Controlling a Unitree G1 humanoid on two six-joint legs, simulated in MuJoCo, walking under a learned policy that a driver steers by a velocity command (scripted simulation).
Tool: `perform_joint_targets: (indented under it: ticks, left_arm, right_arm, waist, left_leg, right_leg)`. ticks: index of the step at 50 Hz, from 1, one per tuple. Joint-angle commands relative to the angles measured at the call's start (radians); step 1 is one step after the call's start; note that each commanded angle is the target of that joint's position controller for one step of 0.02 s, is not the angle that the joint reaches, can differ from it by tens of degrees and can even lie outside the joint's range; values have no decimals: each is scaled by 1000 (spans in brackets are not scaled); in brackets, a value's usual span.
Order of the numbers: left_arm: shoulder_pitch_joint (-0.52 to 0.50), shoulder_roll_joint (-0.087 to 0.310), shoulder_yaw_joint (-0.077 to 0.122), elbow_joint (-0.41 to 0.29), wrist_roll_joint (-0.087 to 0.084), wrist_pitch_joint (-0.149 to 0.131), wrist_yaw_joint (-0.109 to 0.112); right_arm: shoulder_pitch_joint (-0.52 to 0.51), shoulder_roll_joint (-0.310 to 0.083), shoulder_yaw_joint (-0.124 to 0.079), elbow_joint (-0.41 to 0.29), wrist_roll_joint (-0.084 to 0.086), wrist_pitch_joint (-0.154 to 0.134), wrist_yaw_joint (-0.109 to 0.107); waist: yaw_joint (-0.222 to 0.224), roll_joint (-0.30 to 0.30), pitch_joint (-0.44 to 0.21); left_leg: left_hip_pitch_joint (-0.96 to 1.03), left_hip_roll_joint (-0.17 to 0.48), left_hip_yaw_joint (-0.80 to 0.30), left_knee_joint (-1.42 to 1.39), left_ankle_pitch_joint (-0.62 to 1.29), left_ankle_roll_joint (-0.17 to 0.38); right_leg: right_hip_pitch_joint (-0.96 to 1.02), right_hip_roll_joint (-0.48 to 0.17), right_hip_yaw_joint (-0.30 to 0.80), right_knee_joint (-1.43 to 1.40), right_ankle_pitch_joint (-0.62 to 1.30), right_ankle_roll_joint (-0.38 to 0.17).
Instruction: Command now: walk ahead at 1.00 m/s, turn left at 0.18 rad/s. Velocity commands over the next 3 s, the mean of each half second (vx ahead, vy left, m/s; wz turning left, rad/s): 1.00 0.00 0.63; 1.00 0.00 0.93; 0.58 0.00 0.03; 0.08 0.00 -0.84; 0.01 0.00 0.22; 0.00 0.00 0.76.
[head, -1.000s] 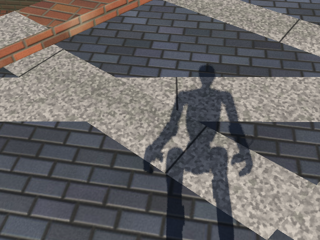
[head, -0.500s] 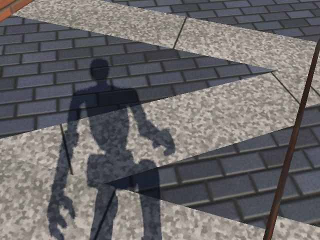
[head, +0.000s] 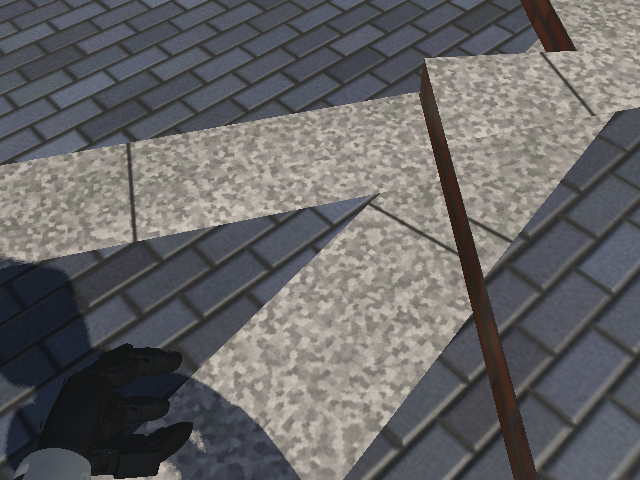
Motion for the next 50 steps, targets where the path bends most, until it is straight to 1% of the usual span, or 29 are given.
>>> perform_joint_targets:
  ticks: [1,2,3,4,5,6,7,10,15,18,20,22,24,25,26,27,28,29,32,37,40,42,44,45,46,47,48,49,50]
  left_arm:
    - [173,92,26,22,8,-16,23]
    - [373,120,43,89,13,-23,39]
    - [534,192,69,136,32,-29,60]
    - [576,302,93,137,59,-41,78]
    - [564,290,94,120,36,-35,78]
    - [472,211,80,135,21,-38,78]
    - [415,145,66,146,12,-49,76]
    - [392,68,49,188,-5,-72,78]
    - [423,20,38,259,-32,-106,77]
    - [397,65,43,262,-29,-109,85]
    - [440,121,51,268,-32,-106,95]
    - [430,196,70,249,-26,-76,111]
    - [354,229,83,214,-13,-37,111]
    - [323,187,84,216,-19,-33,95]
    - [465,45,38,122,-6,-52,77]
    - [405,85,31,58,-11,-79,80]
    - [334,113,29,54,-7,-96,80]
    - [304,112,25,51,-3,-97,80]
    - [327,87,11,68,32,-33,81]
    - [72,28,-17,-42,-2,-19,55]
    - [21,48,-13,-66,-21,-25,53]
    - [41,78,-2,-67,-23,-30,58]
    - [242,161,34,-13,-28,-36,79]
    - [456,200,55,38,-28,-40,96]
    - [674,266,80,71,0,-45,118]
    - [581,332,88,50,31,-43,114]
    - [433,263,93,32,23,-35,103]
    - [373,156,70,24,13,-30,97]
    - [378,109,59,54,13,-30,90]
  right_arm:
    - [-123,-228,-36,-87,-1,-13,-2]
    - [-134,-247,-40,-88,-1,-1,-9]
    - [-132,-211,-31,-105,0,0,-8]
    - [-41,-23,4,-156,11,0,2]
    - [-43,-77,-12,-178,37,5,-5]
    - [-151,-120,-27,-189,27,13,-12]
    - [-197,-93,-18,-189,18,14,-6]
    - [-176,-36,-16,-171,-7,61,16]
    - [-410,15,0,-282,-14,96,47]
    - [-506,-6,12,-325,-9,93,72]
    - [-504,-36,8,-321,-11,92,76]
    - [-350,-94,-10,-280,-7,94,64]
    - [15,-185,-58,-172,-8,96,36]
    - [5,-231,-94,-165,26,111,13]
    - [-164,-340,-98,-209,-13,122,7]
    - [-150,-365,-113,-250,-11,126,4]
    - [-155,-291,-100,-232,-12,118,-10]
    - [-178,-232,-85,-212,-7,105,-16]
    - [-253,-179,-58,-228,1,61,-20]
    - [-220,-198,-71,-238,11,36,-5]
    - [-175,-217,-85,-236,18,36,3]
    - [-186,-225,-91,-243,15,39,-6]
    - [-224,-277,-101,-252,1,39,-8]
    - [-280,-287,-101,-262,-2,33,-2]
    - [-298,-163,-66,-291,-4,20,-2]
    - [-192,-33,-26,-358,44,20,2]
    - [-184,-101,-17,-327,17,38,-9]
    - [-257,-148,-25,-309,-11,49,-2]
    - [-302,-145,-24,-312,-24,54,12]
  waist:
    - [207,71,-8]
    - [308,74,-110]
    - [373,59,-210]
    - [279,-228,-363]
    - [275,-223,-457]
    - [237,-99,-252]
    - [210,-56,-114]
    - [118,-64,-26]
    - [86,-69,98]
    - [67,-22,141]
    - [53,-25,108]
    - [-41,-87,-1]
    - [-209,-68,-168]
    - [-202,113,-127]
    - [58,309,-136]
    - [-8,199,-298]
    - [13,41,-120]
    - [66,-50,-11]
    - [163,-70,61]
    - [87,1,101]
    - [33,51,51]
    - [49,63,29]
    - [156,54,-100]
    - [285,33,-196]
    - [353,-88,-327]
    - [201,-443,-414]
    - [163,-338,-305]
    - [173,-158,-181]
    - [167,-47,-93]
  left_leg:
    - [-211,210,-92,117,1023,181]
    - [-258,185,-80,376,1036,166]
    - [-458,124,-80,684,780,156]
    - [-747,-1,-115,1086,-92,148]
    - [-840,-31,-213,1274,-107,169]
    - [-920,30,-212,1276,22,174]
    - [-925,64,-196,1213,85,166]
    - [-831,107,-191,1145,104,141]
    - [-938,123,-120,980,253,138]
    - [-782,74,-17,698,409,177]
    - [-656,-16,67,627,432,209]
    - [-488,-88,84,625,325,241]
    - [-81,-126,2,584,196,298]
    - [43,-86,-133,460,134,337]
    - [175,126,-618,423,261,473]
    - [261,232,-939,188,-61,582]
    - [102,241,-958,73,-168,516]
    - [-69,203,-866,72,-108,463]
    - [-423,71,-620,71,118,417]
    - [-557,-52,-480,28,295,349]
    - [-417,-24,-511,74,456,304]
    - [-339,-4,-543,142,522,268]
    - [-274,-13,-544,386,767,223]
    - [-355,-50,-503,636,766,198]
    - [-521,-107,-431,986,429,191]
    - [-804,-208,-322,1226,-181,164]
    - [-919,-104,-278,1308,-69,177]
    - [-920,-48,-247,1277,17,171]
    - [-889,-18,-236,1218,59,163]
  right_leg:
    - [449,86,-65,-88,-90,-8]
    - [675,102,-54,-142,-103,-10]
    - [938,-22,62,-135,-197,-12]
    - [1171,-347,503,-221,-566,-36]
    - [1124,-435,810,-412,-636,-63]
    - [986,-367,642,-419,-564,-50]
    - [846,-324,483,-427,-394,-49]
    - [657,-252,223,-490,-120,-24]
    - [622,-181,-99,-579,180,23]
    - [572,-136,-250,-633,330,51]
    - [646,-151,-285,-546,772,72]
    - [730,-185,-278,-299,1118,85]
    - [599,-202,-230,232,1040,62]
    - [388,-7,-224,685,220,92]
    - [-18,96,-121,1009,-430,145]
    - [-141,89,87,1034,-400,132]
    - [-196,26,112,915,-348,124]
    - [-142,-24,114,775,-302,125]
    - [61,-87,98,572,-327,166]
    - [202,-59,17,81,38,185]
    - [263,-8,17,-87,164,162]
    - [340,12,45,-185,132,150]
    - [556,62,43,-182,-44,133]
    - [783,36,38,-175,-110,122]
    - [1024,-168,246,-181,-459,99]
    - [1145,-431,849,-455,-761,28]
    - [1009,-413,949,-507,-919,-29]
    - [880,-352,750,-478,-824,-29]
    - [756,-297,577,-472,-617,-20]
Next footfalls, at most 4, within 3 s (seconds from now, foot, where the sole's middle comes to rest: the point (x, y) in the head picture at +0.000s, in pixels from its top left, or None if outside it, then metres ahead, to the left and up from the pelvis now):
0.06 right None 0.25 -0.10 -0.76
0.50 left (240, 405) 0.65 0.15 -0.76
0.92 right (207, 248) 1.09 0.22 -0.76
1.32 left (45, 253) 1.13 0.64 -0.76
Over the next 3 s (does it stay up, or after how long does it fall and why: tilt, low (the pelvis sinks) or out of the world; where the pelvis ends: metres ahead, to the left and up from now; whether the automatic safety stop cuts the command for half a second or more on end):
stays up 1.21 0.60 0.01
